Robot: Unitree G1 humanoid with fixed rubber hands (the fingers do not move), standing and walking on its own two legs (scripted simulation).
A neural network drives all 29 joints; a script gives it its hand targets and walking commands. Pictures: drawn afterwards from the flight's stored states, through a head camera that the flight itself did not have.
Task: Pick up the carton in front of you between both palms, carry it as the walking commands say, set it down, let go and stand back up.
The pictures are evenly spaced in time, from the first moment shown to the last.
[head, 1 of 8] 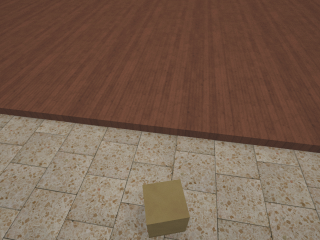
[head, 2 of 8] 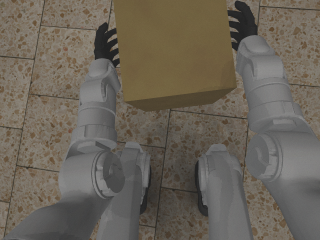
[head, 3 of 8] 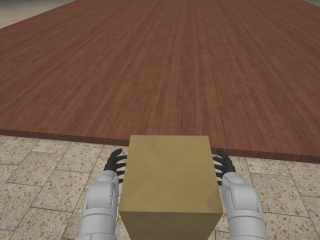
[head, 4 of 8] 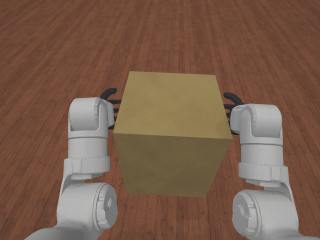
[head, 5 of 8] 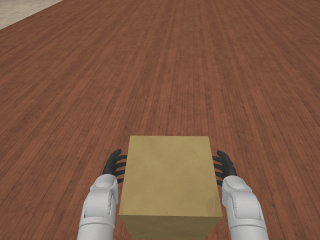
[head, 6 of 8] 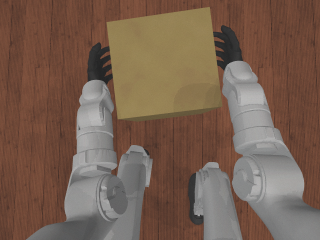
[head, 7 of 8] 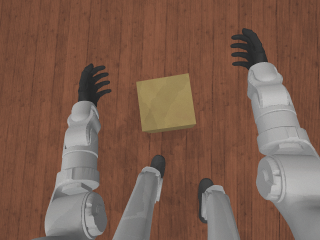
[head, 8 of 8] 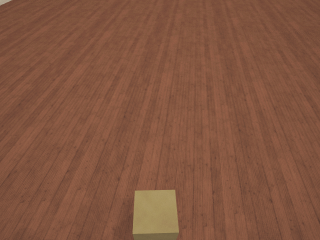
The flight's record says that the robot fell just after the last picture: no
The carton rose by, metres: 0.84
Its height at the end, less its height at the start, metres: +0.08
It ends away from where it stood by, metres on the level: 3.06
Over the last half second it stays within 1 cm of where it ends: yes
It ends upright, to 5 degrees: yes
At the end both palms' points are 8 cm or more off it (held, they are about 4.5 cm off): yes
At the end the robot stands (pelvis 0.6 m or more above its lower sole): yes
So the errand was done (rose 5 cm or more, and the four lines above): yes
